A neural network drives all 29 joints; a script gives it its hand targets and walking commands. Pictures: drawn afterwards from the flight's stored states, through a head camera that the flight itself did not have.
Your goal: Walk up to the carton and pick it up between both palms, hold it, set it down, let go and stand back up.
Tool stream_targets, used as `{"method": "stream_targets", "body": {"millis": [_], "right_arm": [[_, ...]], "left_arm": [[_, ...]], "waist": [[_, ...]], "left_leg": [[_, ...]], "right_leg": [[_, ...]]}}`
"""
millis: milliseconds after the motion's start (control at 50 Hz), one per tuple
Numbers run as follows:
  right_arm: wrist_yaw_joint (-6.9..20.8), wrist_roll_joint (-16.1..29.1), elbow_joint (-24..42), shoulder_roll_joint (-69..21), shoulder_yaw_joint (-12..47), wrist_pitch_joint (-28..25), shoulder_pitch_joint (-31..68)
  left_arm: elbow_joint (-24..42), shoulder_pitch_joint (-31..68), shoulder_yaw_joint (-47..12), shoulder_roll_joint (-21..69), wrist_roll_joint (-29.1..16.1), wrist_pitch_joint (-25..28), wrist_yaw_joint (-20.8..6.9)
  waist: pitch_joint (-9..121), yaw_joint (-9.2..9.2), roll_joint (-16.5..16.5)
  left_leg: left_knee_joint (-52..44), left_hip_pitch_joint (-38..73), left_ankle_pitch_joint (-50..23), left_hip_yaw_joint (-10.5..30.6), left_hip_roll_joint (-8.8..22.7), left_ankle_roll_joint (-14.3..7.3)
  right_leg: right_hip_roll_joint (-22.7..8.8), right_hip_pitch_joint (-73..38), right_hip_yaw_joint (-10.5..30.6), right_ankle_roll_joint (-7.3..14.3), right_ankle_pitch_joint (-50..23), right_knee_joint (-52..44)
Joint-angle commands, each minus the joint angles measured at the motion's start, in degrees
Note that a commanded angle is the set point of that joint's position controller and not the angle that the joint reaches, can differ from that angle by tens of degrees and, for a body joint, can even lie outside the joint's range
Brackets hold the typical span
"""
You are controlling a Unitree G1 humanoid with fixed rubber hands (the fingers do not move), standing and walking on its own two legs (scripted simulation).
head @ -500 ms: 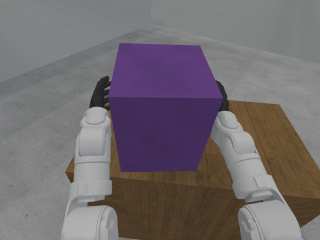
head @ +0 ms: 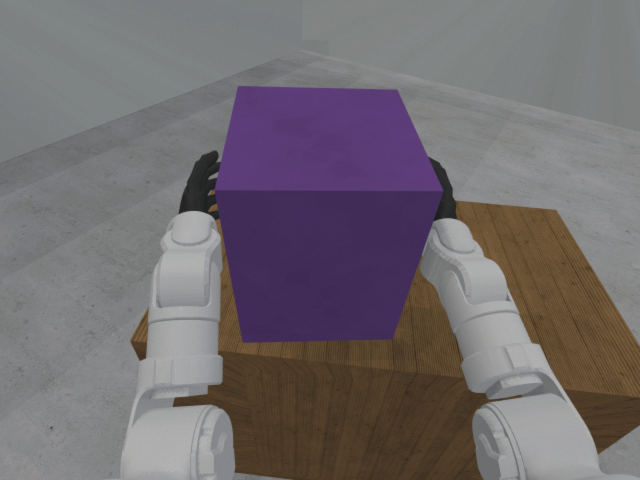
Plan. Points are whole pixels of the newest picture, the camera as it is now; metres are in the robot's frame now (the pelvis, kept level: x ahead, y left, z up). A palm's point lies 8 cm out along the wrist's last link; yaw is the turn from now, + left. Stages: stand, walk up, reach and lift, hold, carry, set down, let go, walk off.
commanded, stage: hold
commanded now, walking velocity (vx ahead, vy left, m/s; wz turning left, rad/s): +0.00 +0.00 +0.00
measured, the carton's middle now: (318, 218) +0.38 +0.01 +0.17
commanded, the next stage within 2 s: none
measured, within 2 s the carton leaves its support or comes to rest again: neither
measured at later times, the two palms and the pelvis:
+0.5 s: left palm (196, 217) +0.36 +0.16 +0.19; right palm (432, 219) +0.36 -0.13 +0.18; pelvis +0.01 +0.00 +0.00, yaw +0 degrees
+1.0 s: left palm (199, 217) +0.36 +0.15 +0.19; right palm (436, 222) +0.36 -0.14 +0.18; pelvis +0.00 +0.00 +0.00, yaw +0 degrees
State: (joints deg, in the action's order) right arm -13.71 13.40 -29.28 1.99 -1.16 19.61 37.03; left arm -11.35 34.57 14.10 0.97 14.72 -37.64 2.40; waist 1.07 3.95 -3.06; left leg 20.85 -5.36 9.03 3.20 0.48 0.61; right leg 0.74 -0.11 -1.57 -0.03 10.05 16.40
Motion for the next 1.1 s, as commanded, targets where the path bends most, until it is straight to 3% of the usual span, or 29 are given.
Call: {"method": "stream_targets", "body": {"millis": [0, 140, 240, 280, 340, 420, 520, 640, 780, 960, 1000, 1080], "right_arm": [[4.5, 4.53, 18.29, -39.47, 24.85, -3.92, 51.57], [4.54, 4.06, 16.03, -38.41, 23.7, -3.77, 50.89], [4.16, 6.08, 20.84, -39.98, 26.89, -4.51, 52.37], [3.76, 5.63, 19.91, -39.43, 27.03, -3.79, 50.77], [3.84, 5.57, 19.17, -38.9, 26.35, -3.43, 49.69], [3.48, 5.92, 20.21, -38.98, 26.55, -3.18, 48.44], [3.48, 6.12, 20.66, -38.83, 27.06, -2.65, 47.75], [3.96, 4.73, 18.05, -37.72, 25.39, -2.61, 47.96], [3.53, 6.05, 22.33, -39.27, 27.87, -3.29, 50.06], [3.95, 4.5, 17.85, -38.92, 25.4, -3.0, 49.67], [4.17, 4.49, 16.41, -39.54, 24.8, -2.96, 48.71], [3.98, 5.83, 20.42, -39.65, 26.43, -3.55, 50.52]], "left_arm": [[6.36, 41.87, -31.6, 40.89, -8.89, 4.17, -7.2], [3.95, 40.14, -29.56, 40.32, -7.46, 3.33, -7.56], [8.17, 41.2, -32.89, 41.46, -9.85, 4.57, -6.73], [6.88, 39.39, -32.18, 40.9, -9.21, 4.23, -6.83], [7.63, 39.87, -31.71, 40.5, -8.81, 3.81, -7.14], [9.63, 38.98, -32.65, 40.31, -9.31, 3.46, -7.41], [11.43, 40.45, -33.97, 40.67, -9.64, 3.77, -7.33], [8.43, 39.29, -31.85, 40.43, -7.89, 2.77, -7.48], [9.21, 38.62, -33.04, 40.76, -9.12, 3.3, -7.05], [7.12, 40.34, -30.8, 39.6, -8.22, 3.24, -7.56], [7.9, 42.08, -31.36, 39.7, -8.69, 3.67, -7.45], [10.07, 42.33, -33.89, 41.34, -10.09, 4.06, -7.03]], "waist": [[22.6, 0.31, 5.49], [20.14, -0.11, 5.2], [26.1, 0.02, 4.44], [23.93, 0.0, 4.3], [22.11, -0.02, 5.1], [23.64, 0.92, 5.05], [24.25, 1.66, 6.25], [19.2, 0.61, 5.64], [24.09, 0.03, 4.34], [20.15, 0.14, 3.82], [21.08, 0.56, 4.69], [25.76, 0.87, 6.1]], "left_leg": [[-1.19, 11.55, -11.35, -1.92, -2.5, 0.5], [-1.49, 11.38, -10.73, -2.3, -2.39, 0.36], [0.42, 12.86, -17.43, -1.59, -2.59, 0.61], [0.43, 12.47, -17.02, -1.71, -2.73, 0.91], [-0.5, 11.69, -14.33, -1.99, -2.65, 1.0], [0.02, 12.5, -16.62, -1.72, -2.81, 1.12], [0.21, 13.59, -16.71, -1.26, -2.73, 1.63], [-1.3, 12.23, -12.6, -1.7, -2.47, 1.46], [0.36, 13.17, -17.9, -1.46, -2.43, 0.88], [-1.82, 10.91, -10.57, -2.27, -2.51, 0.19], [-1.63, 11.19, -11.14, -2.01, -2.46, 0.21], [0.13, 13.29, -16.11, -1.75, -2.57, 1.35]], "right_leg": [[2.17, 1.8, -1.65, -3.14, -7.59, -2.54], [2.27, 2.07, -1.69, -2.87, -6.38, -2.96], [2.66, 0.05, -1.54, -3.2, -13.72, -1.56], [2.79, -0.4, -1.5, -3.51, -14.38, -1.64], [2.71, 1.27, -1.73, -3.32, -9.85, -2.56], [2.66, -0.28, -1.49, -3.47, -14.07, -1.85], [2.46, 0.73, -1.46, -3.31, -13.48, -2.03], [2.87, 2.3, -1.93, -3.0, -6.91, -3.2], [2.74, -0.63, -1.34, -3.59, -15.14, -1.59], [2.4, 1.76, -1.45, -3.44, -7.77, -2.84], [2.0, 2.05, -1.21, -3.22, -8.65, -2.72], [2.65, 0.15, -1.63, -3.1, -12.41, -1.95]]}}
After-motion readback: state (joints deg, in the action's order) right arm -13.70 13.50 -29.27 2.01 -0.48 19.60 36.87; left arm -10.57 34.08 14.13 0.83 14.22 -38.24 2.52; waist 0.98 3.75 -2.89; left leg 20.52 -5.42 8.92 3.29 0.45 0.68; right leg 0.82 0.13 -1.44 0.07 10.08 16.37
